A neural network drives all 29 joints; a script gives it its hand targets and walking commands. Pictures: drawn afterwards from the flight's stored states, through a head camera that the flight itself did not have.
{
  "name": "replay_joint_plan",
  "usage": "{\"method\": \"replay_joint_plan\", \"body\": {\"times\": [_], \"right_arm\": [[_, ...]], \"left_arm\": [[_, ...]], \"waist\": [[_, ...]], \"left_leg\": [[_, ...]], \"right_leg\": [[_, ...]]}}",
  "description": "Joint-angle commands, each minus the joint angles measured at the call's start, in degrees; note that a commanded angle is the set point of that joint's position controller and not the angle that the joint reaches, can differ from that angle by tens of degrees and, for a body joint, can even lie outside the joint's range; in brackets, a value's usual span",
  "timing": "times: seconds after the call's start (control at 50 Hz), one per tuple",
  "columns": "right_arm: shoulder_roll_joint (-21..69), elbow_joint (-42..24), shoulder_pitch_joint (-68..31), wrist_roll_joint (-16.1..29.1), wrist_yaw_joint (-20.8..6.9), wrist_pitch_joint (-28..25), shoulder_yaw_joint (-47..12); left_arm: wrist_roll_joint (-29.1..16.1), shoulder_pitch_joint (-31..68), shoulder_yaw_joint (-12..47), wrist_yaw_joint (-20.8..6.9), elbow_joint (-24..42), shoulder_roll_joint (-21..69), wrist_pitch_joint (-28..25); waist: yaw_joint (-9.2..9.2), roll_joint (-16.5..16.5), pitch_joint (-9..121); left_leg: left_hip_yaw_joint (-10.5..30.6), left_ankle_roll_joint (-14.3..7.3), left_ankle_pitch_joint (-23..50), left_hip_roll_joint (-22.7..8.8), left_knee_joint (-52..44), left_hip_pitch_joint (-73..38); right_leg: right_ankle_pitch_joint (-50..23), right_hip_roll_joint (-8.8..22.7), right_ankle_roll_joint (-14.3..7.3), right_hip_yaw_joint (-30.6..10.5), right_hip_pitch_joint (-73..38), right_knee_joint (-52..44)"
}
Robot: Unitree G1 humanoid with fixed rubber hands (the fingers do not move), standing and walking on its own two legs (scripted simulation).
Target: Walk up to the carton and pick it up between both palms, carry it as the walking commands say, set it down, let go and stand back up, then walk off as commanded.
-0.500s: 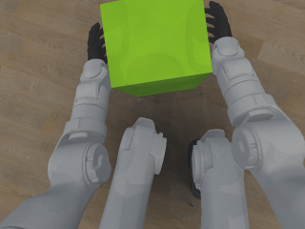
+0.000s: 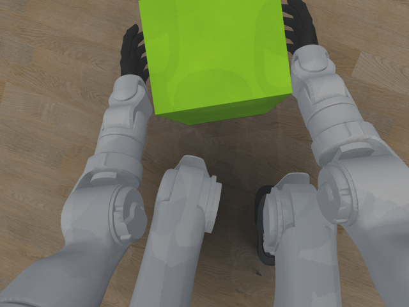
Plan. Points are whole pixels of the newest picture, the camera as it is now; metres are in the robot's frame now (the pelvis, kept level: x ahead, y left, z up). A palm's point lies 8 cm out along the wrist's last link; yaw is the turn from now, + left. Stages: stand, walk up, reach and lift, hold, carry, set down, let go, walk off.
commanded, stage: set down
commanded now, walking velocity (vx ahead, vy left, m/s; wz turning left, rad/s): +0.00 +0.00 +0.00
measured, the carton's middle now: (219, 73) +0.49 +0.06 -0.22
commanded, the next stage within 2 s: let go in 1.74 s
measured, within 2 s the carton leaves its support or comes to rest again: neither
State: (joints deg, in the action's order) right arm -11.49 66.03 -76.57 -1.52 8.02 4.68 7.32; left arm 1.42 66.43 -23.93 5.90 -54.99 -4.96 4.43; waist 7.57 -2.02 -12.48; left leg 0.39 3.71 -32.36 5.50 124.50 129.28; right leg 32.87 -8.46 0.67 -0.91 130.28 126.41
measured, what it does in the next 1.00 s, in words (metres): rises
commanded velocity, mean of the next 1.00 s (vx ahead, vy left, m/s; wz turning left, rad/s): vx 0.00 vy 0.00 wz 0.00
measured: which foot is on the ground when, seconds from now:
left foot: down 0.00-1.00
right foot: down 0.00-1.00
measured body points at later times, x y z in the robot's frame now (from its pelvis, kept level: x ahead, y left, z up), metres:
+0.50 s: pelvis +0.00 +0.01 +0.01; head +0.35 +0.01 +0.29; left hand +0.47 +0.25 -0.16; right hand +0.54 -0.10 -0.17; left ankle +0.12 +0.12 -0.34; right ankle +0.11 -0.10 -0.34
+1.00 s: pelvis +0.01 +0.01 +0.10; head +0.32 +0.02 +0.43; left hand +0.46 +0.26 -0.02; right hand +0.55 -0.11 -0.02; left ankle +0.12 +0.12 -0.34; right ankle +0.11 -0.10 -0.34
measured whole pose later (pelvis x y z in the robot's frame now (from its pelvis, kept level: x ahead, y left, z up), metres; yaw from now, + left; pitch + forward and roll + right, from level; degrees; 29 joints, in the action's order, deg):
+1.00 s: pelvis +0.01 +0.01 +0.10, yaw +1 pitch +44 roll +0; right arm -16.3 52.2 -63.1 2.4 3.4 6.6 7.5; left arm -7.8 52.7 -15.6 5.1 -43.8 -10.4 4.7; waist 6.8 -1.8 1.5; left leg 0.3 0.5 -29.8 4.2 105.0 119.2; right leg 32.6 -4.4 0.2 -1.0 118.0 106.7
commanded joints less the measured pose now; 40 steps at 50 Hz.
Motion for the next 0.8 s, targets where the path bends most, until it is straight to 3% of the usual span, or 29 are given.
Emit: {"method": "replay_joint_plan", "body": {"times": [0.0, 0.04, 0.08, 0.18, 0.3, 0.44, 0.6, 0.78], "right_arm": [[7.6, -5.7, -16.9, 1.6, -2.5, -3.0, -4.0], [-3.4, -6.4, -14.3, 2.9, -0.2, -3.6, -3.5], [-5.6, -7.6, -15.4, 4.5, 0.4, -3.6, -4.6], [-6.8, -7.2, -13.6, 6.9, 0.2, -3.7, -6.9], [-8.8, -8.8, -12.1, 8.1, -0.7, -4.0, -7.6], [-10.6, -12.4, -10.4, 8.8, -1.7, -3.8, -7.0], [-12.2, -22.5, -6.1, 9.1, -1.5, -0.9, -5.2], [-10.3, -20.1, 0.5, 5.5, -3.8, 0.6, -1.0]], "left_arm": [[-1.0, 16.2, 5.4, -2.8, 2.2, 3.3, -3.3], [-2.4, 11.8, 3.6, 0.1, 0.5, -7.3, -4.6], [-5.0, 10.9, 4.0, 1.1, 0.1, -11.3, -5.6], [-10.6, 10.9, 7.6, 1.0, -0.4, -13.4, -7.1], [-14.0, 10.1, 10.5, 0.5, -0.1, -14.5, -7.3], [-14.1, 7.7, 10.2, 0.7, 2.1, -16.1, -7.0], [-13.7, 3.3, 10.3, 1.5, 14.2, -16.6, -3.6], [-10.7, -2.7, 8.8, 0.2, 16.1, -12.2, -1.2]], "waist": [[4.41, -4.4, 56.0], [4.54, -4.9, 56.8], [4.95, -5.7, 58.2], [3.46, -5.1, 59.0], [2.02, -4.7, 59.5], [2.49, -5.4, 63.9], [2.08, -4.2, 76.8], [0.93, -1.7, 67.8]], "left_leg": [[-3.5, -0.3, 16.2, -0.8, -11.0, -26.8], [-3.5, -0.2, 16.1, -1.6, -12.0, -27.4], [-3.3, -0.4, 16.7, -2.3, -12.6, -26.7], [-2.4, -0.7, 18.1, -3.4, -13.1, -26.3], [-1.5, -0.9, 18.5, -4.0, -13.3, -27.2], [-1.5, -1.3, 19.9, -3.9, -12.9, -30.7], [-3.4, -1.3, 21.4, -2.6, -15.4, -40.8], [-3.0, -0.7, 19.4, -2.0, -23.0, -39.4]], "right_leg": [[-10.0, 0.8, 0.4, 0.0, -28.6, -11.6], [-10.0, 1.8, 0.8, -0.5, -31.2, -12.7], [-10.5, 2.7, 0.9, -0.8, -32.1, -13.1], [-11.5, 4.3, 0.3, -1.3, -31.6, -13.2], [-10.8, 5.2, 0.0, -0.9, -30.7, -12.6], [-11.0, 5.3, 0.0, 0.3, -31.6, -11.6], [-11.5, 4.2, 0.0, 2.4, -38.5, -13.9], [-9.9, 3.4, -0.9, 2.5, -35.4, -21.5]]}}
